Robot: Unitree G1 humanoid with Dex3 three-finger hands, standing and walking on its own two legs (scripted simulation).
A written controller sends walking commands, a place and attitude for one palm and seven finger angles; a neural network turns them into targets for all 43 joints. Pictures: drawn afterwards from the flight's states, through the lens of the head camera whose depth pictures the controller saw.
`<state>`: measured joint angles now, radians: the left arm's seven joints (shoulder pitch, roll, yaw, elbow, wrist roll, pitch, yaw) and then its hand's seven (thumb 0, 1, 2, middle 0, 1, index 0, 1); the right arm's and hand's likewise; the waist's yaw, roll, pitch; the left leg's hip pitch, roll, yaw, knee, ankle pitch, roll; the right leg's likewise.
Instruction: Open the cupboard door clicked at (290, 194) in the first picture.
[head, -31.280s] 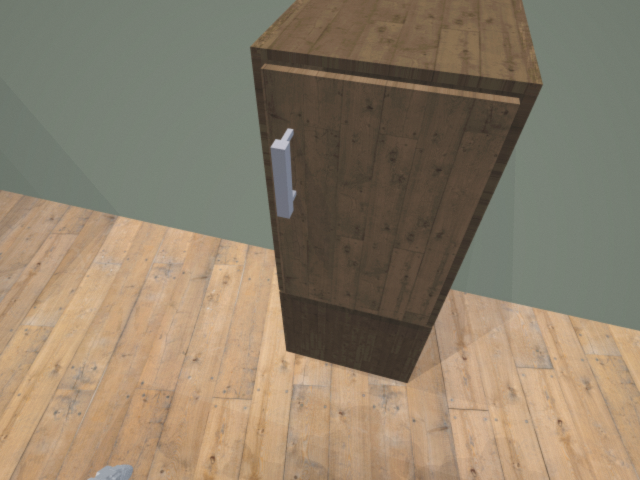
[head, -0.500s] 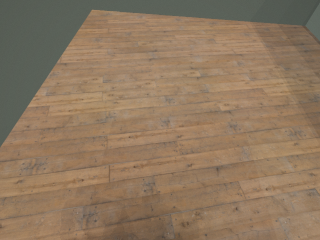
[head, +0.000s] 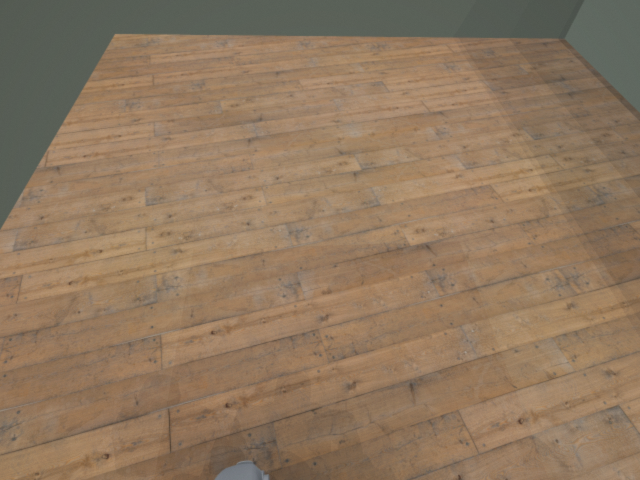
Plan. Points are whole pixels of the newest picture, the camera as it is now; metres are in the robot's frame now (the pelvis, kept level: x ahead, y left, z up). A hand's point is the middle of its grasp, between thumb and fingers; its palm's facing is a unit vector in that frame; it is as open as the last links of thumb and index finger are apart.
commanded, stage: turn to face it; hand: left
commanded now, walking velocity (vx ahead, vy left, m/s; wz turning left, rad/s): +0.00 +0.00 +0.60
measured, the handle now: out of the picture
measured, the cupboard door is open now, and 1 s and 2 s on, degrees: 43 43 43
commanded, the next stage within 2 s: none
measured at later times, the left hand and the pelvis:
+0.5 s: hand out of the picture +0.14 +0.19 -0.16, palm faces +0.29 -0.91 -0.29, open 7.4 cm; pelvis +0.10 -0.04 -0.01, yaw +17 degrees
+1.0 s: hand out of the picture +0.09 +0.18 -0.16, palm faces +0.58 -0.76 -0.29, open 7.4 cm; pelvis +0.14 -0.05 -0.01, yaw +36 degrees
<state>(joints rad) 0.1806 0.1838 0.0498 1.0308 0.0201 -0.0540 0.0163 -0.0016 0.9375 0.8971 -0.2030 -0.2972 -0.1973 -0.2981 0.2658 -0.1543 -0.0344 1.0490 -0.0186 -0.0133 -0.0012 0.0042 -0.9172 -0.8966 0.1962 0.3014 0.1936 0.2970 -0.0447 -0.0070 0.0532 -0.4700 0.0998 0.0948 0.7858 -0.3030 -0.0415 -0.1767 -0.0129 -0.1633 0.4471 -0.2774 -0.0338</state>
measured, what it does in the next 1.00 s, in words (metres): walks ahead, turning left: left foot, then right foot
